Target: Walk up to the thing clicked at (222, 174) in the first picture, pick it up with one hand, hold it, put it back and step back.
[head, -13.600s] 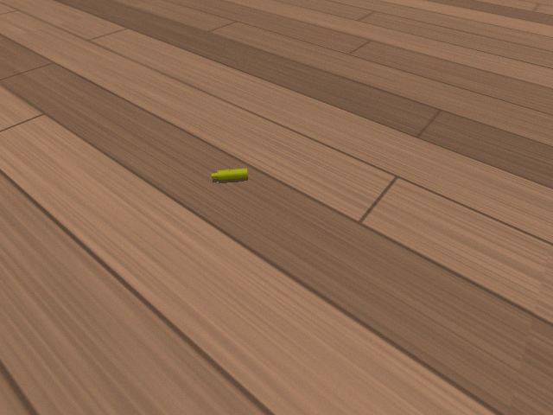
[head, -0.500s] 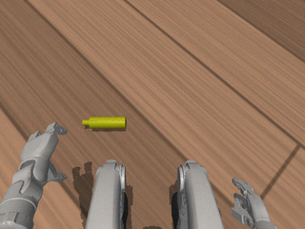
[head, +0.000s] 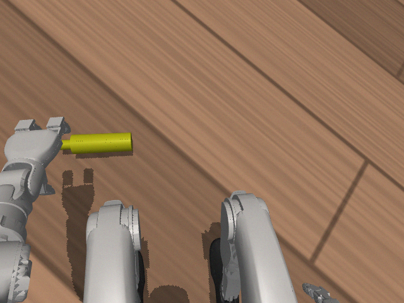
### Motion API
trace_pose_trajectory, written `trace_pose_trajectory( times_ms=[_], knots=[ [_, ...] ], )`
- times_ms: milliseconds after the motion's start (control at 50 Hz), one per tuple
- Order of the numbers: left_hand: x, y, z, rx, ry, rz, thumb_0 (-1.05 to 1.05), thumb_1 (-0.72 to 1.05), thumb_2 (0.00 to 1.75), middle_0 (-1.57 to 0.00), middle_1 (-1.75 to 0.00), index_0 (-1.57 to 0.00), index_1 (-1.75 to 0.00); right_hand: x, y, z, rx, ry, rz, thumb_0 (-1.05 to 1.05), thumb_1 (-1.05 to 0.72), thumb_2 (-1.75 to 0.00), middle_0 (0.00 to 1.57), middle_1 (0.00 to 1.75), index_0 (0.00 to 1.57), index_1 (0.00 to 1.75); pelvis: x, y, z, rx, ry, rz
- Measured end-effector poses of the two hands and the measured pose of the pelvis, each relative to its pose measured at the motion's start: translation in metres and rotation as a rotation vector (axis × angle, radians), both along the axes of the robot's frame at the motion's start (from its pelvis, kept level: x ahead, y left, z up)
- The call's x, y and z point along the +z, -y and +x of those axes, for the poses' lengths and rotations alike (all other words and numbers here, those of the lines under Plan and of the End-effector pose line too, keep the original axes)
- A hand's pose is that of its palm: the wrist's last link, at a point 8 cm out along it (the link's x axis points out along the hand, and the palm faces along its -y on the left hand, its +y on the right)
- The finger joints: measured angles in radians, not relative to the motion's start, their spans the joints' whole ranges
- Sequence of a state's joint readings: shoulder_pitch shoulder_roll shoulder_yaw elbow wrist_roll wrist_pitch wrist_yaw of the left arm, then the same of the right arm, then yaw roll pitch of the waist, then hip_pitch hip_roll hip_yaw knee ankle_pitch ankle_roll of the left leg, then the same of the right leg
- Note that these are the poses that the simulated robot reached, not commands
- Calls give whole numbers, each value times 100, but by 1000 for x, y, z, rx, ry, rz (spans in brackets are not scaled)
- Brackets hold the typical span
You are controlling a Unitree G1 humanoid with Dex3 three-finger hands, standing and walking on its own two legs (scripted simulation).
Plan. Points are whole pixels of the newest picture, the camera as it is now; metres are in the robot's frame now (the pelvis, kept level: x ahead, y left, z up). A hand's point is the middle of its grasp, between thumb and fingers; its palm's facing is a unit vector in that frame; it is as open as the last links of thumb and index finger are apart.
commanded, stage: rise first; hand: left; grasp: from above
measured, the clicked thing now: (96, 143) +0.53 +0.24 -0.35
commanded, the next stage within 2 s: none
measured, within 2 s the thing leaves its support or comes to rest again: neither
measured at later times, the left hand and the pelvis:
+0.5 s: hand (63, 153) +0.45 +0.28 -0.20, palm faces -0.46 -0.04 -0.89, open 14.1 cm; pelvis +0.01 +0.00 -0.04, yaw -1 degrees
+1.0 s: hand (68, 151) +0.47 +0.28 -0.23, palm faces -0.46 -0.04 -0.89, open 14.1 cm; pelvis +0.01 +0.00 -0.05, yaw -3 degrees
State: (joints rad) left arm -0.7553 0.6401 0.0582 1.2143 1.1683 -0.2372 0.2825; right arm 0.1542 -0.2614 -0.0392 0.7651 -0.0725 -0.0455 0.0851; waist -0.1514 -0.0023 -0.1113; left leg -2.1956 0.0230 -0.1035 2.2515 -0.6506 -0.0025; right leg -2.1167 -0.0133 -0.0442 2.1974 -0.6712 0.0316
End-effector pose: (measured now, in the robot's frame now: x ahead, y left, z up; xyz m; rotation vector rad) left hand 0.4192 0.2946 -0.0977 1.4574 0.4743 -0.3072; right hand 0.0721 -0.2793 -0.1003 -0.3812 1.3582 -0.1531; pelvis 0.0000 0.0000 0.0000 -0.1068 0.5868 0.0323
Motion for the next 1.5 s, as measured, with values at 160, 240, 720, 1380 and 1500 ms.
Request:
trace_pose_trajectory(
  times_ms=[160, 240, 720, 1380, 1500],
  knots=[
    [-19, 3, 14, -54, 14, 36, 0, -56, 106, -7, -97, -6, -98, -16, -4, 6, 25, -17, 10, 0, -90, -90, 21, 30, 20, 30, -16, -1, 2, -4, -6, -4],
    [-26, 6, 21, -73, 19, 52, 0, -55, 105, -7, -98, -7, -98, -26, -5, 9, 37, -23, 20, 0, -90, -90, 21, 30, 20, 30, -22, 0, 4, -7, -8, -3],
    [-61, 15, 49, -34, 27, 44, 0, -51, 100, -8, -102, -9, -100, -39, -2, -15, 33, -121, 16, 0, -91, -90, 21, 30, 20, 30, -42, 3, 12, -31, -18, -11],
    [-75, 21, 65, -34, 27, 45, 0, -53, 102, -8, -102, -8, -102, -42, -5, -26, 56, -128, 14, 0, -91, -90, 20, 30, 20, 30, -54, 2, 10, -39, -1, -23],
    [-79, 21, 69, -36, 25, 44, 0, -53, 102, -8, -102, -9, -102, -41, -6, -32, 53, -146, 15, 0, -91, -90, 21, 30, 20, 30, -55, 2, 11, -41, 0, -27]
  ],
)
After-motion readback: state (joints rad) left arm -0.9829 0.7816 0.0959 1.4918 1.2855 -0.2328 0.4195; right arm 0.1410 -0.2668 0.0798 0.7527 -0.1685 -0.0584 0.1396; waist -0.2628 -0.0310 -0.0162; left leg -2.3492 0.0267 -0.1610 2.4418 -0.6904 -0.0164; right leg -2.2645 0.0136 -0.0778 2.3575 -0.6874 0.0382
